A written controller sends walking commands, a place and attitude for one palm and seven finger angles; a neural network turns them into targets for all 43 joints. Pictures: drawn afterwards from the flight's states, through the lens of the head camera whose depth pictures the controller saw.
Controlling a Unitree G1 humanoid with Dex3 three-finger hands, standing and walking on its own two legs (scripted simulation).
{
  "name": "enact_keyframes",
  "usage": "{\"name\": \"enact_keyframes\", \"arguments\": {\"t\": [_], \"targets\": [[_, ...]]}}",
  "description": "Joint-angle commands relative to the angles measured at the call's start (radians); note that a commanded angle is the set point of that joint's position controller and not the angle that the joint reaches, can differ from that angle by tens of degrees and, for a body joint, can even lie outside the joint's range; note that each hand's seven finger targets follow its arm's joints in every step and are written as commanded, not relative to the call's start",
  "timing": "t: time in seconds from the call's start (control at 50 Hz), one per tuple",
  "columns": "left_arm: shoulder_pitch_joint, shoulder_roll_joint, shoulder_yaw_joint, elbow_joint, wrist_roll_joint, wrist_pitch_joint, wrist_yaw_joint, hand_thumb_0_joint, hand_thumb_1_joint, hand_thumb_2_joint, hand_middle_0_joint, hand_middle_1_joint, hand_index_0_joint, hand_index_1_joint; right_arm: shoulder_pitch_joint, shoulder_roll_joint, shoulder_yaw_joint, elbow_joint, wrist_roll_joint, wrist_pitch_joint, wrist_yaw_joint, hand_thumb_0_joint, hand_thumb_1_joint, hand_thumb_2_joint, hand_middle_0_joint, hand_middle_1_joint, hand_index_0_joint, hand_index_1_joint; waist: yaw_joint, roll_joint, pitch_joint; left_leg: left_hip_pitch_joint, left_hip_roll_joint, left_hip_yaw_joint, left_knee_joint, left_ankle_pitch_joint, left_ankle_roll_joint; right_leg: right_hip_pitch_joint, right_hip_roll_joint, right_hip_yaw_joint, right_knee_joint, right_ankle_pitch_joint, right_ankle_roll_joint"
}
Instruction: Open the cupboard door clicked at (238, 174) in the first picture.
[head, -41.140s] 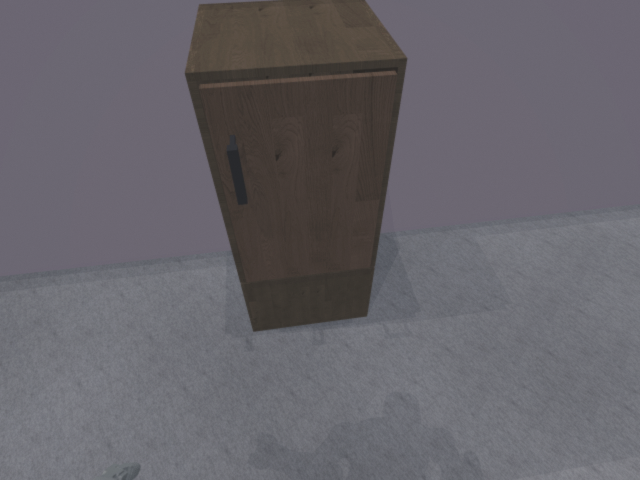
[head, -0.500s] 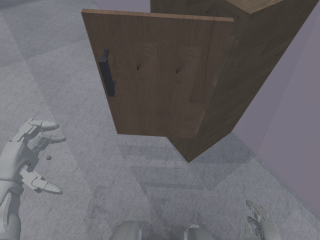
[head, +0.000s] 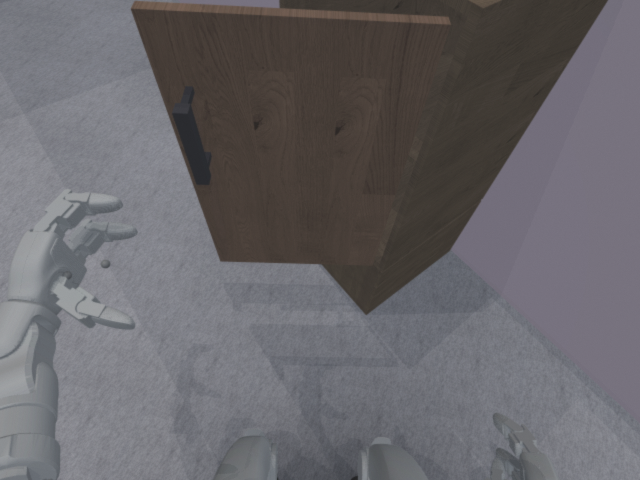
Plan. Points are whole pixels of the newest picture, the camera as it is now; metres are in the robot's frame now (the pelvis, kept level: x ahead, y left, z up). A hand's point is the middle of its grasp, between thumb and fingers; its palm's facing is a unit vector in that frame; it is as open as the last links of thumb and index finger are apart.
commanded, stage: move the hooked fingers beside the handle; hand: left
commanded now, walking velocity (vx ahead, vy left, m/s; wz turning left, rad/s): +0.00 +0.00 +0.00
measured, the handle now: (196, 138) +0.57 +0.20 +0.05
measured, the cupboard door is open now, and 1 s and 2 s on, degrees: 52 52 52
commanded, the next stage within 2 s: slide the fingers in behind the handle in 2.00 s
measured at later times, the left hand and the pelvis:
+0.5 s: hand (114, 219) +0.42 +0.28 +0.05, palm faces +0.01 -1.00 -0.02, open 14.0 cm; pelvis +0.00 +0.02 -0.01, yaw -1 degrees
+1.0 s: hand (139, 181) +0.48 +0.26 +0.05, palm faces -0.01 -1.00 -0.02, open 14.0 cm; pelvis +0.00 +0.02 -0.02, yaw -2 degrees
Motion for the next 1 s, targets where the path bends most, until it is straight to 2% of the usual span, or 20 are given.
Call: {"name": "enact_keyframes", "arguments": {"t": [0.0, 0.04, 0.16, 0.2, 0.28, 0.32, 0.36, 0.46, 0.54, 0.6, 0.62, 0.66, 0.7, 0.74, 0.76, 0.84, 0.88, 0.92, 0.96, 0.98], "targets": [[-0.199, 0.309, 0.130, -0.121, -0.028, -0.050, 0.017, 0.000, -0.500, 0.300, -0.300, -1.200, -0.300, -1.200, 0.043, -0.161, -0.067, -0.122, 0.001, -0.022, -0.002, 0.000, -0.900, -0.900, 0.200, 0.300, 0.200, 0.300, 0.023, 0.035, -0.316, 0.172, -0.042, -0.020, -0.155, 0.244, 0.015, 0.203, 0.027, 0.070, -0.154, 0.229, -0.002], [-0.253, 0.321, 0.134, -0.105, -0.027, -0.070, 0.016, 0.000, -0.500, 0.300, -0.300, -1.200, -0.300, -1.200, 0.054, -0.165, -0.069, -0.114, 0.000, -0.016, -0.003, 0.000, -0.900, -0.900, 0.200, 0.300, 0.200, 0.300, 0.011, 0.017, -0.312, 0.164, -0.038, -0.023, -0.141, 0.251, 0.018, 0.194, 0.032, 0.073, -0.146, 0.236, -0.004], [-0.415, 0.268, 0.049, -0.082, -0.005, -0.123, -0.013, 0.000, -0.500, 0.300, -0.300, -1.200, -0.300, -1.200, 0.082, -0.171, -0.077, -0.081, -0.002, -0.003, -0.001, 0.000, -0.900, -0.900, 0.200, 0.300, 0.200, 0.300, -0.027, 0.077, -0.350, 0.240, -0.031, -0.039, -0.135, 0.265, 0.018, 0.106, 0.039, 0.059, -0.130, 0.227, -0.009], [-0.442, 0.280, 0.048, -0.067, 0.001, -0.127, -0.016, 0.000, -0.500, 0.300, -0.300, -1.200, -0.300, -1.200, 0.091, -0.175, -0.080, -0.071, -0.002, 0.002, -0.002, 0.000, -0.900, -0.900, 0.200, 0.300, 0.200, 0.300, -0.023, 0.105, -0.376, 0.265, -0.031, -0.048, -0.137, 0.278, 0.015, 0.095, 0.036, 0.054, -0.125, 0.224, -0.012], [-0.516, 0.347, 0.095, 0.016, 0.019, -0.112, -0.002, 0.000, -0.500, 0.300, -0.300, -1.200, -0.300, -1.200, 0.103, -0.183, -0.078, -0.052, -0.005, 0.020, -0.006, 0.000, -0.900, -0.900, 0.200, 0.300, 0.200, 0.300, -0.027, 0.073, -0.366, 0.238, -0.028, -0.055, -0.133, 0.260, 0.015, 0.075, 0.035, 0.049, -0.121, 0.204, -0.010], [-0.542, 0.345, 0.090, 0.046, 0.034, -0.107, 0.014, 0.000, -0.500, 0.300, -0.300, -1.200, -0.300, -1.200, 0.104, -0.179, -0.074, -0.055, -0.007, 0.026, -0.003, 0.000, -0.900, -0.900, 0.200, 0.300, 0.200, 0.300, -0.025, 0.102, -0.358, 0.230, -0.030, -0.054, -0.134, 0.250, 0.014, 0.059, 0.034, 0.047, -0.117, 0.189, -0.011], [-0.564, 0.403, 0.137, 0.064, 0.045, -0.117, 0.027, 0.000, -0.500, 0.300, -0.300, -1.200, -0.300, -1.200, 0.118, -0.182, -0.074, -0.051, -0.012, 0.036, -0.001, 0.000, -0.900, -0.900, 0.200, 0.300, 0.200, 0.300, -0.014, 0.103, -0.394, 0.244, -0.027, -0.056, -0.126, 0.297, 0.011, 0.075, 0.038, 0.047, -0.104, 0.226, -0.013], [-0.578, 0.360, 0.094, 0.048, 0.058, -0.136, 0.034, 0.000, -0.500, 0.300, -0.300, -1.200, -0.300, -1.200, 0.136, -0.181, -0.077, -0.055, -0.017, 0.052, 0.017, 0.000, -0.900, -0.900, 0.200, 0.300, 0.200, 0.300, -0.017, 0.166, -0.465, 0.353, -0.015, -0.072, -0.118, 0.420, -0.002, 0.033, 0.045, 0.033, -0.093, 0.269, -0.016], [-0.624, 0.313, 0.054, 0.174, 0.051, -0.107, 0.019, 0.000, -0.500, 0.300, -0.300, -1.200, -0.300, -1.200, 0.145, -0.186, -0.075, -0.042, -0.013, 0.073, 0.017, 0.000, -0.900, -0.900, 0.200, 0.300, 0.200, 0.300, -0.057, 0.066, -0.365, 0.252, -0.017, -0.066, -0.113, 0.326, 0.012, 0.010, 0.048, 0.029, -0.105, 0.234, -0.012], [-0.695, 0.380, 0.085, 0.253, 0.076, -0.100, 0.022, 0.000, -0.500, 0.300, -0.300, -1.200, -0.300, -1.200, 0.156, -0.197, -0.074, -0.036, -0.014, 0.089, 0.012, 0.000, -0.900, -0.900, 0.200, 0.300, 0.200, 0.300, -0.059, 0.044, -0.338, 0.184, -0.021, -0.064, -0.111, 0.256, 0.017, 0.006, 0.041, 0.034, -0.102, 0.196, -0.009], [-0.726, 0.356, 0.058, 0.253, 0.084, -0.106, 0.024, 0.000, -0.500, 0.300, -0.300, -1.200, -0.300, -1.200, 0.156, -0.194, -0.073, -0.036, -0.014, 0.092, 0.012, 0.000, -0.900, -0.900, 0.200, 0.300, 0.200, 0.300, -0.070, 0.076, -0.342, 0.204, -0.021, -0.067, -0.110, 0.252, 0.016, -0.026, 0.040, 0.032, -0.100, 0.182, -0.009], [-0.819, 0.393, 0.070, 0.178, 0.100, -0.146, 0.036, 0.000, -0.500, 0.300, -0.300, -1.200, -0.300, -1.200, 0.169, -0.196, -0.075, -0.027, -0.024, 0.094, 0.014, 0.000, -0.900, -0.900, 0.200, 0.300, 0.200, 0.300, -0.061, 0.162, -0.427, 0.307, -0.014, -0.091, -0.106, 0.315, 0.003, -0.066, 0.043, 0.029, -0.081, 0.186, -0.017], [-0.835, 0.405, 0.080, 0.154, 0.101, -0.176, 0.048, 0.000, -0.500, 0.300, -0.300, -1.200, -0.300, -1.200, 0.175, -0.196, -0.077, -0.019, -0.029, 0.098, 0.017, 0.000, -0.900, -0.900, 0.200, 0.300, 0.200, 0.300, -0.058, 0.179, -0.478, 0.360, -0.008, -0.103, -0.096, 0.359, -0.004, -0.080, 0.045, 0.026, -0.075, 0.197, -0.018], [-0.880, 0.393, 0.065, 0.169, 0.099, -0.187, 0.055, 0.000, -0.500, 0.300, -0.300, -1.200, -0.300, -1.200, 0.184, -0.196, -0.074, -0.006, -0.031, 0.105, 0.017, 0.000, -0.900, -0.900, 0.200, 0.300, 0.200, 0.300, -0.079, 0.178, -0.480, 0.376, -0.005, -0.115, -0.087, 0.385, -0.005, -0.104, 0.048, 0.021, -0.068, 0.202, -0.020], [-0.891, 0.411, 0.078, 0.188, 0.107, -0.185, 0.058, 0.000, -0.500, 0.300, -0.300, -1.200, -0.300, -1.200, 0.189, -0.199, -0.073, 0.000, -0.033, 0.110, 0.018, 0.000, -0.900, -0.900, 0.200, 0.300, 0.200, 0.300, -0.075, 0.181, -0.493, 0.376, -0.003, -0.120, -0.089, 0.378, -0.009, -0.107, 0.047, 0.019, -0.066, 0.193, -0.017], [-0.893, 0.447, 0.094, 0.329, 0.124, -0.130, 0.067, 0.000, -0.500, 0.300, -0.300, -1.200, -0.300, -1.200, 0.196, -0.206, -0.062, 0.001, -0.029, 0.130, 0.014, 0.000, -0.900, -0.900, 0.200, 0.300, 0.200, 0.300, -0.087, 0.129, -0.409, 0.253, -0.012, -0.105, -0.090, 0.284, 0.007, -0.089, 0.046, 0.022, -0.074, 0.167, -0.014], [-0.925, 0.443, 0.069, 0.300, 0.147, -0.121, 0.075, 0.000, -0.500, 0.300, -0.300, -1.200, -0.300, -1.200, 0.205, -0.206, -0.062, -0.005, -0.033, 0.139, 0.017, 0.000, -0.900, -0.900, 0.200, 0.300, 0.200, 0.300, -0.087, 0.188, -0.449, 0.299, -0.010, -0.109, -0.090, 0.326, 0.002, -0.106, 0.043, 0.020, -0.068, 0.183, -0.014], [-0.929, 0.442, 0.068, 0.289, 0.152, -0.127, 0.084, 0.000, -0.500, 0.300, -0.300, -1.200, -0.300, -1.200, 0.213, -0.204, -0.063, -0.005, -0.038, 0.144, 0.023, 0.000, -0.900, -0.900, 0.200, 0.300, 0.200, 0.300, -0.091, 0.178, -0.475, 0.313, -0.006, -0.111, -0.077, 0.361, 0.002, -0.109, 0.044, 0.021, -0.067, 0.203, -0.012], [-0.950, 0.487, 0.101, 0.304, 0.153, -0.139, 0.090, 0.000, -0.500, 0.300, -0.300, -1.200, -0.300, -1.200, 0.223, -0.208, -0.060, -0.004, -0.039, 0.154, 0.023, 0.000, -0.900, -0.900, 0.200, 0.300, 0.200, 0.300, -0.098, 0.153, -0.483, 0.296, -0.002, -0.109, -0.065, 0.376, 0.004, -0.098, 0.050, 0.024, -0.061, 0.218, -0.010], [-0.973, 0.467, 0.087, 0.316, 0.149, -0.139, 0.091, 0.000, -0.500, 0.300, -0.300, -1.200, -0.300, -1.200, 0.222, -0.204, -0.059, -0.003, -0.039, 0.156, 0.025, 0.000, -0.900, -0.900, 0.200, 0.300, 0.200, 0.300, -0.107, 0.152, -0.481, 0.277, -0.006, -0.105, -0.060, 0.356, 0.007, -0.095, 0.051, 0.025, -0.062, 0.211, -0.008]]}}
